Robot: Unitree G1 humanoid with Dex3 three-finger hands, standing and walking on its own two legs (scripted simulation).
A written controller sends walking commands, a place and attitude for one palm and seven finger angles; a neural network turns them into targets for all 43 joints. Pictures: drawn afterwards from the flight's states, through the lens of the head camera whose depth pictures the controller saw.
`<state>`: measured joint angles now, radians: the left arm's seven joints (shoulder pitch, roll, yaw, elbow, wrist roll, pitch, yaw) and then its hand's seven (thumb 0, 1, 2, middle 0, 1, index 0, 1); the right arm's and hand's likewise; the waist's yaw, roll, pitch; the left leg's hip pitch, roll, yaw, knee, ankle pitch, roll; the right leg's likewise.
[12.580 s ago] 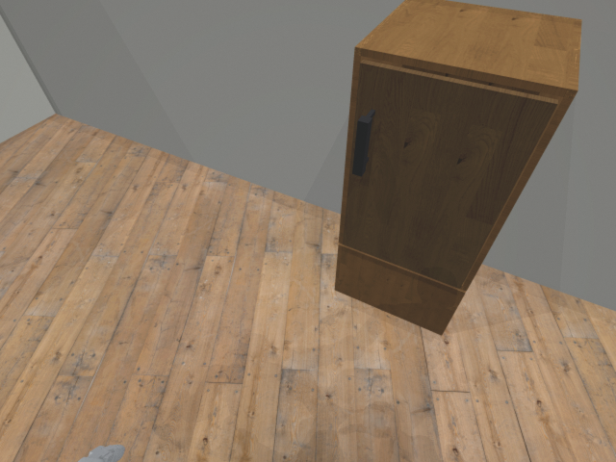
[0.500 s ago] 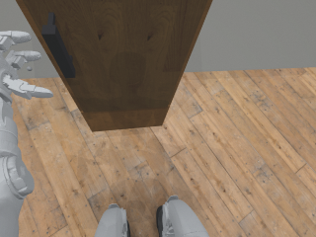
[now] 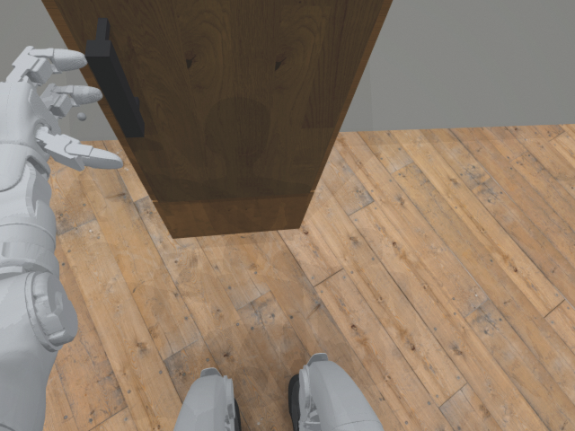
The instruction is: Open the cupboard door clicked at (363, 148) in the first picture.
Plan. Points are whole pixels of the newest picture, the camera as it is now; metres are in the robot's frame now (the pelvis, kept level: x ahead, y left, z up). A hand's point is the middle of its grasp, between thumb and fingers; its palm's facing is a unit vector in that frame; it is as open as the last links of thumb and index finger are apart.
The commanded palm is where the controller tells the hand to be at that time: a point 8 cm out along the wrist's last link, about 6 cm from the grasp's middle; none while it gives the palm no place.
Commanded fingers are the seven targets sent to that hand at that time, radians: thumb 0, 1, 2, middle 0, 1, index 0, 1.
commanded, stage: slide the fingers in behind the handle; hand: left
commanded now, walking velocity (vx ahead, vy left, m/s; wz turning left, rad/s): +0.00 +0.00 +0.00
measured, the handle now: (120, 82) +0.57 +0.19 +0.06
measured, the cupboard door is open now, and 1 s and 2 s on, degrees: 0 0 1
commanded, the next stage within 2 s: close the thumb around the handle in 1.66 s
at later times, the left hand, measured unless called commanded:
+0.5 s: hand (109, 116) +0.51 +0.19 +0.06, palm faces +0.02 -1.00 -0.03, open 14.0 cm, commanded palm +0.49 +0.23 +0.06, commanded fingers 0.00 -0.50 0.30 -0.30 -1.20 -0.30 -1.20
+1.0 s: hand (125, 120) +0.50 +0.17 +0.06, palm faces +0.04 -1.00 -0.03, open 14.1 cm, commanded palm +0.48 +0.21 +0.06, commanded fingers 0.00 -0.50 0.30 -0.30 -1.20 -0.30 -1.20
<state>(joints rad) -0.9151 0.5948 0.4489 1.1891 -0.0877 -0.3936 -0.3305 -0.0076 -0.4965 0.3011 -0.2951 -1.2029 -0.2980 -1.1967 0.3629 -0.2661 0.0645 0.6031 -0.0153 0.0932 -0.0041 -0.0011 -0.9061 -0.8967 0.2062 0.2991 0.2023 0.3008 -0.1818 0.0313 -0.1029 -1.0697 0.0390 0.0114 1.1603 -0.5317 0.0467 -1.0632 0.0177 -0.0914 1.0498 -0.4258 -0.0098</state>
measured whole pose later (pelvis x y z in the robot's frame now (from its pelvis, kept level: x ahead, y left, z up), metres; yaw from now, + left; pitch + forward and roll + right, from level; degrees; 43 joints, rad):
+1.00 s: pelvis +0.00 -0.02 +0.00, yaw +1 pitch +24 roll -3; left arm -0.88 0.46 0.37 1.16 -0.09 -0.46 -0.19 -0.01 -0.50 0.30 -0.26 -1.19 -0.28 -1.19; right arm 0.37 -0.26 0.04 0.62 -0.02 0.07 0.01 0.00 -0.91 -0.90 0.21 0.30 0.20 0.30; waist -0.16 0.03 -0.12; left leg -1.03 0.03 0.01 1.14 -0.52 0.03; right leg -1.04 0.01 -0.09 1.06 -0.44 -0.03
